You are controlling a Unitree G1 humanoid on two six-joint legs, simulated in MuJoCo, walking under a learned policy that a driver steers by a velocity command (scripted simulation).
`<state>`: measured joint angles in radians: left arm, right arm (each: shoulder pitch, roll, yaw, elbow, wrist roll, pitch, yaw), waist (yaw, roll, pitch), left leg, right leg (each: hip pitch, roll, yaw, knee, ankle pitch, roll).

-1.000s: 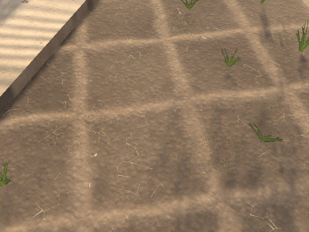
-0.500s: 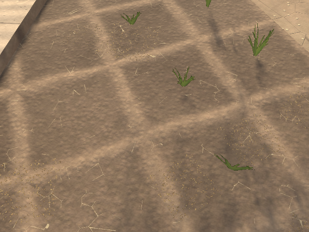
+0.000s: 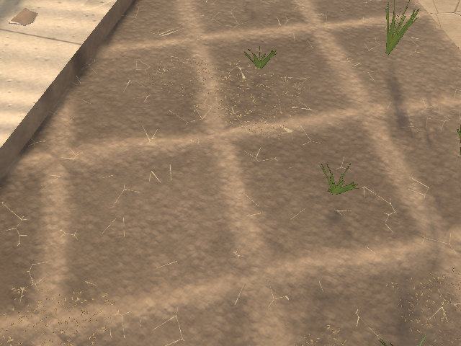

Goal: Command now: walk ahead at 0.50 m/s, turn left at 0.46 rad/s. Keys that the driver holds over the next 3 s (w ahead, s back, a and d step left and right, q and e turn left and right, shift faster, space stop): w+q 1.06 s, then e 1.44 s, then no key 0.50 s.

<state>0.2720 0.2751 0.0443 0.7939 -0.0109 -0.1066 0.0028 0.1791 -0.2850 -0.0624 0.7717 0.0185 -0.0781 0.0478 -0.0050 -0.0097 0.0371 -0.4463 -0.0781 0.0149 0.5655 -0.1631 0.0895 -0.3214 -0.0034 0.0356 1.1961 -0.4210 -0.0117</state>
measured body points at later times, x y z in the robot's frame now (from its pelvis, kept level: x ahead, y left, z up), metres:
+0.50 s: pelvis +0.29 -0.03 +0.01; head +0.31 -0.02 +0.46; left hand +0.39 +0.28 -0.07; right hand +0.43 -0.28 -0.11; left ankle +0.13 +0.06 -0.64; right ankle +0.37 -0.11 -0.72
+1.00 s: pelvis +0.50 +0.12 +0.00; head +0.54 +0.16 +0.44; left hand +0.39 +0.40 -0.13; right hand +0.81 +0.02 -0.08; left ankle +0.53 +0.23 -0.72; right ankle +0.44 -0.09 -0.63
